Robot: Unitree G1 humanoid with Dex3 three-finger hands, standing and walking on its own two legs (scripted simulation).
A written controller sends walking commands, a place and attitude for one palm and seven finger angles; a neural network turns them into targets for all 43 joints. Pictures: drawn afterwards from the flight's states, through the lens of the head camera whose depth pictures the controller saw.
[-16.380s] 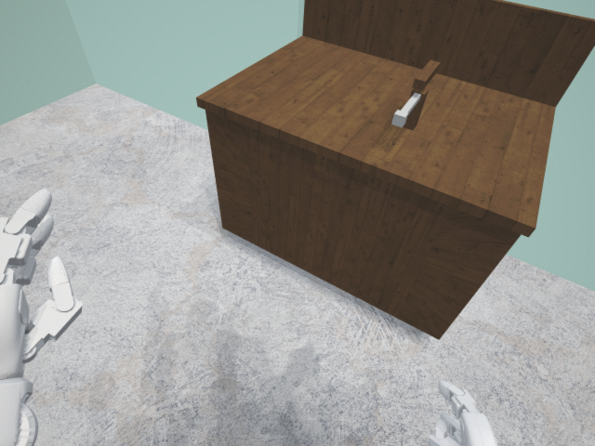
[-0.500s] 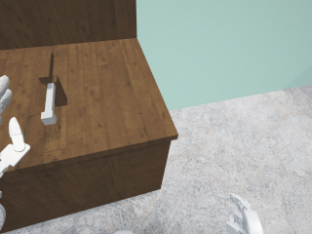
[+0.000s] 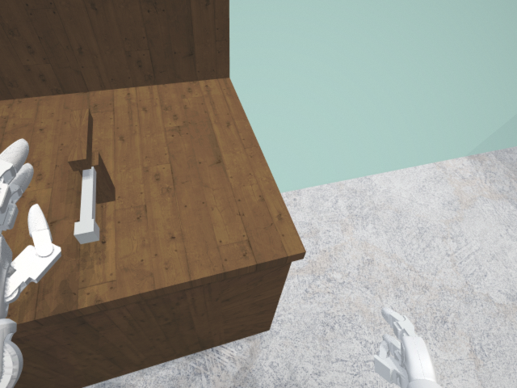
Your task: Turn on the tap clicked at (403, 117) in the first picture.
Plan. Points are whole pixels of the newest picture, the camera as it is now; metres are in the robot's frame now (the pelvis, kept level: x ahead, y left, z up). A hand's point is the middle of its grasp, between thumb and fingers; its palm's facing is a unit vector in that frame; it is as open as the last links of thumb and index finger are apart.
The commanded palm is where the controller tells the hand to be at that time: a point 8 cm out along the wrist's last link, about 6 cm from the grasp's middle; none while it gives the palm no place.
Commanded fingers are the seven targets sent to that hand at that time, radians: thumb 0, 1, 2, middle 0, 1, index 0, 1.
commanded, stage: come to a stop and stand still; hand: left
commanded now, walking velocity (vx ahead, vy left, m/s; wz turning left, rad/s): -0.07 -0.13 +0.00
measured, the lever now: (87, 231) +0.32 +0.30 +0.03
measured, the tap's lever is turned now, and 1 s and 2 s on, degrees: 0 0 0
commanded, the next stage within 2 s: look again from close up in 0.60 s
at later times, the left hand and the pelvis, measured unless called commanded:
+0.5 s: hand (39, 284) +0.18 +0.24 +0.17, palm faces +0.43 -0.85 -0.31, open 7.4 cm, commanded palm +0.13 +0.28 +0.18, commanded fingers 0.00 0.90 0.90 -0.20 -0.30 -0.20 -0.30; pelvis -0.03 +0.00 +0.01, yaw +1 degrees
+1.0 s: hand (73, 270) +0.21 +0.23 +0.14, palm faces +0.17 -0.89 -0.42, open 7.4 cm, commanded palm +0.16 +0.30 +0.18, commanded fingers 0.00 0.90 0.90 -0.20 -0.30 -0.20 -0.30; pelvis -0.02 +0.03 +0.00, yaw -3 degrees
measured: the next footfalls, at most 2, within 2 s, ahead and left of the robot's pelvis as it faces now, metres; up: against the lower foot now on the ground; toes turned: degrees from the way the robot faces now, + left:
none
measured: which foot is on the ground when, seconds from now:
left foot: down 0.00-1.00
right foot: down 0.00-1.00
